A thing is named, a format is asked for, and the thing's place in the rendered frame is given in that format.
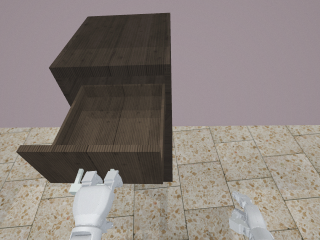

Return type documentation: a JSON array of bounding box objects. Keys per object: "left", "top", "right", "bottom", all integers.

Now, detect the right robot hand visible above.
[{"left": 228, "top": 191, "right": 267, "bottom": 238}]

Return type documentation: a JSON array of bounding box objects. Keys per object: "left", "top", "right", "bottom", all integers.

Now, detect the robot left forearm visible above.
[{"left": 69, "top": 225, "right": 103, "bottom": 240}]

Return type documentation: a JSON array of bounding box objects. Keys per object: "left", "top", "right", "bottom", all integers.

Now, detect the left robot hand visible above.
[{"left": 72, "top": 170, "right": 123, "bottom": 233}]

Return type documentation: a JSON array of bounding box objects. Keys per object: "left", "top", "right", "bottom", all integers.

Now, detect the robot right forearm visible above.
[{"left": 249, "top": 227, "right": 275, "bottom": 240}]

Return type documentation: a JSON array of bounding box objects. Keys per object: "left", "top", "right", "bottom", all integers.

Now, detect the handle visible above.
[{"left": 69, "top": 168, "right": 115, "bottom": 195}]

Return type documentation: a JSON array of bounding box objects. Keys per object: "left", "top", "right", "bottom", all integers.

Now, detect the drawer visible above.
[{"left": 16, "top": 83, "right": 166, "bottom": 184}]

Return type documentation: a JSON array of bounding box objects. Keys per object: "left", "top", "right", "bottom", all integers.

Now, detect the cabinet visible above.
[{"left": 49, "top": 12, "right": 173, "bottom": 182}]

